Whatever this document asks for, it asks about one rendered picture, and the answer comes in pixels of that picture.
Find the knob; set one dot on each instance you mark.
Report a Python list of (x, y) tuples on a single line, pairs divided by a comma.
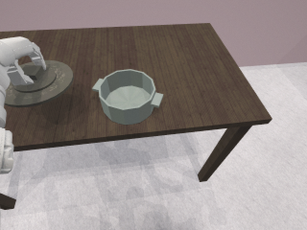
[(33, 71)]

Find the left robot upper arm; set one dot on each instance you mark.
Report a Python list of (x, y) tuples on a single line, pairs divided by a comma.
[(6, 153)]

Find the left robot forearm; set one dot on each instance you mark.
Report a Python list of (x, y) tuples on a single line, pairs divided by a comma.
[(7, 59)]

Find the pot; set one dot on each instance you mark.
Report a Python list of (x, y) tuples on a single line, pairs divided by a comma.
[(128, 96)]

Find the table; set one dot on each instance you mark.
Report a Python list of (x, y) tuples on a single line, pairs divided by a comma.
[(203, 89)]

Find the robot left hand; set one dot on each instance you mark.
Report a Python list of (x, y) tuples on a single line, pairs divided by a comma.
[(22, 47)]

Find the lid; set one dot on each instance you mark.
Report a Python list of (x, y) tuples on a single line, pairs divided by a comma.
[(52, 83)]

